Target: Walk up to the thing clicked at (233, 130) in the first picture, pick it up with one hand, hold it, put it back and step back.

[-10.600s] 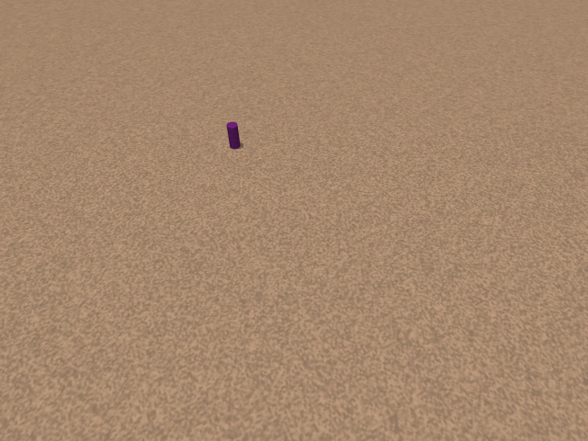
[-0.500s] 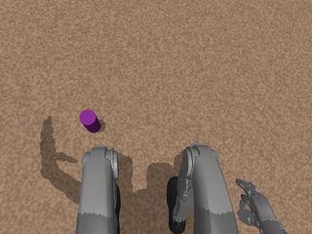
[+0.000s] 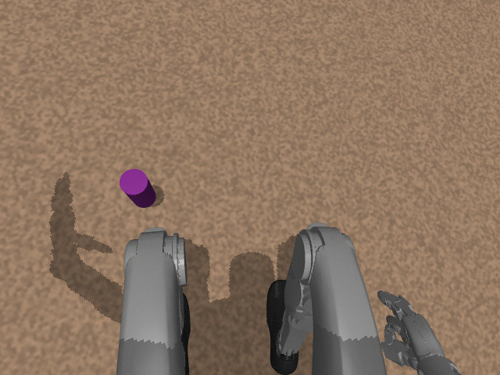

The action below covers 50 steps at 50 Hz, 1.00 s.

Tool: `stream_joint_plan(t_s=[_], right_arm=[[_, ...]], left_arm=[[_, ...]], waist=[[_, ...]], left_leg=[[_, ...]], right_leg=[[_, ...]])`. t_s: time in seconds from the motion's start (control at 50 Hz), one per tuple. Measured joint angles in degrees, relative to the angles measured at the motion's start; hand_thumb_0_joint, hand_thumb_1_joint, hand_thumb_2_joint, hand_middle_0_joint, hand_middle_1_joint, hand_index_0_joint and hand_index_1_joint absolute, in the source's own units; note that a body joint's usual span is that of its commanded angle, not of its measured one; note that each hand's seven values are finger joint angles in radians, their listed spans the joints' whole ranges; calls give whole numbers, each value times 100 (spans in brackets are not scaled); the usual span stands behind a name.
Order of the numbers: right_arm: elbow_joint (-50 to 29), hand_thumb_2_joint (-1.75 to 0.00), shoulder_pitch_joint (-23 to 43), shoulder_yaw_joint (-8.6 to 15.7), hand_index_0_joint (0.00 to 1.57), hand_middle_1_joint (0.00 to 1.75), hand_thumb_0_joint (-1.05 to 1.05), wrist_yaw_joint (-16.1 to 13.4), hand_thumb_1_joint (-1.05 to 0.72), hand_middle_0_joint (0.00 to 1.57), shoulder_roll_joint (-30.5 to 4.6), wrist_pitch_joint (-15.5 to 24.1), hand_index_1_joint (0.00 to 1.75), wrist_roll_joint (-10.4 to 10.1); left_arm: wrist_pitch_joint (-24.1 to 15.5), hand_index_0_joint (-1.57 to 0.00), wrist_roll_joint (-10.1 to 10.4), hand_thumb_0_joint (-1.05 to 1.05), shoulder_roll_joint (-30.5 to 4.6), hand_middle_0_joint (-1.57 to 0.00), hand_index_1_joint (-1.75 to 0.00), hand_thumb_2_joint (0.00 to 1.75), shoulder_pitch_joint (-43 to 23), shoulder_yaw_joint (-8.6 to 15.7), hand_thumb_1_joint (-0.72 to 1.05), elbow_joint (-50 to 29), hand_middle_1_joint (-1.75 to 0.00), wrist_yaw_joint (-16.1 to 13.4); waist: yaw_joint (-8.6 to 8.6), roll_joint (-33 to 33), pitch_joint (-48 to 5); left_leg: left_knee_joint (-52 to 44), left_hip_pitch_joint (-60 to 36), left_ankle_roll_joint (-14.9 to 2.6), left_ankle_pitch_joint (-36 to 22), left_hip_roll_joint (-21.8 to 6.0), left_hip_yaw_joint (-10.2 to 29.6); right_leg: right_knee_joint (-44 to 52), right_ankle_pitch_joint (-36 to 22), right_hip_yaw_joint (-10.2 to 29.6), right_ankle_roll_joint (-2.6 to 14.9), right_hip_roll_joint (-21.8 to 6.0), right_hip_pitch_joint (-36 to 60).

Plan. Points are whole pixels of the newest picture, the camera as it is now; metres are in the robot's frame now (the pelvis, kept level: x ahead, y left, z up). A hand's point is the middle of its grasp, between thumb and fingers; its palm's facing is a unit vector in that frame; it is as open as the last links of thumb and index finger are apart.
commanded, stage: go down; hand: left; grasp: from the side
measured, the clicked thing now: (139, 189) +0.44 +0.22 -0.32
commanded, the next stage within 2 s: approach in 0.28 s
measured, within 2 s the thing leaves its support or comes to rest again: neither
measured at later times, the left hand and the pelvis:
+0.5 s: hand out of the picture +0.38 +0.40 -0.01, palm faces +0.13 -0.99 -0.08, open 17.4 cm; pelvis +0.00 +0.00 -0.02, yaw -1 degrees
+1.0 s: hand (74, 190) +0.41 +0.31 -0.21, palm faces +0.05 -1.00 +0.04, open 17.5 cm; pelvis -0.01 +0.01 -0.08, yaw -6 degrees
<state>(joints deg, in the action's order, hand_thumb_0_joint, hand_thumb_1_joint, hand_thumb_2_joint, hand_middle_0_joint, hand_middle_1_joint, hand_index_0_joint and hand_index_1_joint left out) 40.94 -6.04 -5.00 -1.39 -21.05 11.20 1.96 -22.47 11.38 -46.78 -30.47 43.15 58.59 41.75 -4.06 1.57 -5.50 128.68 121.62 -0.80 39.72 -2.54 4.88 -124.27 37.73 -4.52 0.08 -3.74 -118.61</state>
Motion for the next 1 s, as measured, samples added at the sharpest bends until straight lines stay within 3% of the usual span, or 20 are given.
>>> stream_joint_plan(t_s=[0.44,0.5,0.68,0.88,1.0], right_arm=[[-45,-91,83,-147,21,30,1,47,-92,20,-38,-81,30,71],[-57,-91,83,-190,21,30,1,57,-92,20,-42,-73,30,75],[-177,-90,265,-482,21,30,1,149,-91,20,-127,26,30,235],[-351,-90,843,-1029,21,30,1,302,-91,20,-100,-93,30,686],[-406,-90,1119,-1355,21,30,1,385,-92,20,-80,-275,30,966]], left_arm=[[-156,-4,29,-1,-301,-5,-8,9,-323,172,-52,339,-6,137],[-243,-4,116,-1,-381,-6,-9,8,-340,197,-54,457,-7,186],[-1061,-4,463,-1,-372,-7,-10,6,-494,77,-55,1144,-8,245],[-1996,-4,206,-1,-278,-6,-10,7,-533,-42,-54,1637,-8,-122],[-2511,-4,191,-2,-178,-6,-11,8,-426,-222,-54,1791,-9,-455]], waist=[[-97,36,147],[-132,48,175],[-292,254,500],[-609,722,1166],[-725,909,1508]], left_leg=[[291,211,-10,-29,1,77],[338,242,-18,-25,-2,90],[764,440,-41,-3,-42,212],[1510,667,-24,67,-61,587],[1828,684,-32,127,-52,784]], right_leg=[[-243,-49,-45,-6,17,-180],[-271,-54,-53,-15,23,-198],[-586,-111,-128,-45,85,-353],[-1075,-191,-393,-77,179,-443],[-1242,-201,-531,-127,228,-367]])
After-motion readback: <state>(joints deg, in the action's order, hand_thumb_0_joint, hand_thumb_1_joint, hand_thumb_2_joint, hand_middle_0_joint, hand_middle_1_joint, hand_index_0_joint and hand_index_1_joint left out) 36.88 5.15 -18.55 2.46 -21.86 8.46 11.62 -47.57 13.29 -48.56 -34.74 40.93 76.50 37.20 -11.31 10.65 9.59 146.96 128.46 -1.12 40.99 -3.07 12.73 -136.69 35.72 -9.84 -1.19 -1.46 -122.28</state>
